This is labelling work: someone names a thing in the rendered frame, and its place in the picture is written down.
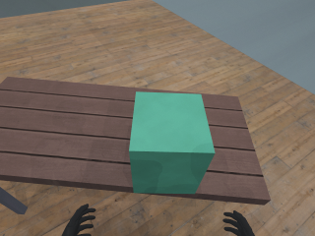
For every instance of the left robot hand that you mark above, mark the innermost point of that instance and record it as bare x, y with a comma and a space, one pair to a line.
73, 227

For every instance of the carton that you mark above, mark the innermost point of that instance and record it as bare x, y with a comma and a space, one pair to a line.
171, 146

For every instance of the table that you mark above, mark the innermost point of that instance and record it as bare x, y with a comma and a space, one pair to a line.
78, 135

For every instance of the right robot hand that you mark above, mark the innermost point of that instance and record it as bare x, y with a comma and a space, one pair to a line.
243, 227

